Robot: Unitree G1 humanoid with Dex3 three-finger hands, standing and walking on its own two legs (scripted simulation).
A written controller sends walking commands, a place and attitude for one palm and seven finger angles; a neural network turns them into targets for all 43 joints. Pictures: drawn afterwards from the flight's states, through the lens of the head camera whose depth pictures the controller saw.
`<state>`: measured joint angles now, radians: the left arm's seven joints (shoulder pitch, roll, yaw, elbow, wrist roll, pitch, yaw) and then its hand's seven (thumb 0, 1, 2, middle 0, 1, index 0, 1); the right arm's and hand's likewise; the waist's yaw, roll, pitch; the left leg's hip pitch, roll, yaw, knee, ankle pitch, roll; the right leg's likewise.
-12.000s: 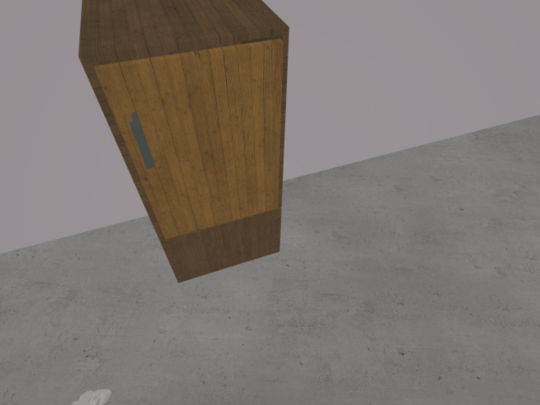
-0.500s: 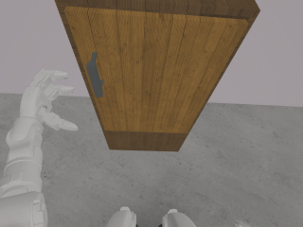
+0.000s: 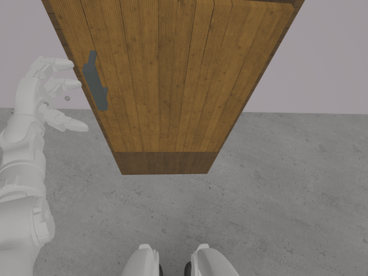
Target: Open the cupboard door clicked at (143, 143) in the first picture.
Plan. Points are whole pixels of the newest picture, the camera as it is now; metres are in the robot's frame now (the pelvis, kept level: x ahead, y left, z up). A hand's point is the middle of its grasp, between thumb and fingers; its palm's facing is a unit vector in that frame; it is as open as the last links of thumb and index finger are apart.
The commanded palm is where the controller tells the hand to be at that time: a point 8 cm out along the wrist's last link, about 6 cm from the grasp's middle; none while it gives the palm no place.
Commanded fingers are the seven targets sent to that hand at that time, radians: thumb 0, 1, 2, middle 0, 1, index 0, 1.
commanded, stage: move the hooked fingers beside the handle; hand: left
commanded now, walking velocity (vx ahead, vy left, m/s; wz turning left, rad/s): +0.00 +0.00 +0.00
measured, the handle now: (98, 82) +0.51 +0.17 +0.06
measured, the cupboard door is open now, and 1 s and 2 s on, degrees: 0 0 0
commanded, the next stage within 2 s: slide the fingers in behind the handle in 0.74 s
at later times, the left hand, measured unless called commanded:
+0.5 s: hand (67, 100) +0.47 +0.23 +0.06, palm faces -0.02 -1.00 -0.03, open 14.0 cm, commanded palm +0.44 +0.27 +0.06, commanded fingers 0.00 -0.50 0.30 -0.30 -1.20 -0.30 -1.20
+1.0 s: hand (69, 100) +0.46 +0.22 +0.07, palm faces -0.05 -1.00 -0.01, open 14.0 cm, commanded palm +0.44 +0.26 +0.06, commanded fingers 0.00 -0.50 0.30 -0.30 -1.20 -0.30 -1.20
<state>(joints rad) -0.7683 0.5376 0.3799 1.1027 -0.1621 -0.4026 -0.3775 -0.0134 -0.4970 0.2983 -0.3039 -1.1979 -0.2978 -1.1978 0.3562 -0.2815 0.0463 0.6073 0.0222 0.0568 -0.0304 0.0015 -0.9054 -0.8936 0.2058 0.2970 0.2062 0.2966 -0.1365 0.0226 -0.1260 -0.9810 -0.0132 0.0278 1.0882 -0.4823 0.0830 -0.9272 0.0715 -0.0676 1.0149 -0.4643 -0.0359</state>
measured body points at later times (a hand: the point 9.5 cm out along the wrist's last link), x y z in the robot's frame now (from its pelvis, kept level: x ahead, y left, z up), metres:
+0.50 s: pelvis +0.01 +0.00 +0.00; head +0.12 +0.03 +0.44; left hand +0.46 +0.28 +0.07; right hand +0.04 -0.27 -0.10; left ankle +0.01 +0.06 -0.66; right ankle +0.01 -0.10 -0.66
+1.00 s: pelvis +0.00 +0.00 +0.00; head +0.12 +0.03 +0.44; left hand +0.46 +0.28 +0.07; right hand +0.04 -0.27 -0.11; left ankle +0.01 +0.06 -0.66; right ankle +0.01 -0.10 -0.66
